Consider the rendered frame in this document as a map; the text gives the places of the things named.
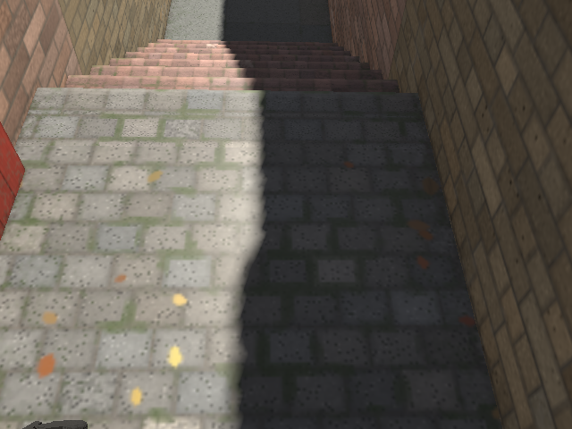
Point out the stairs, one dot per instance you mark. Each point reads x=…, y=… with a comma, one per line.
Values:
x=237, y=65

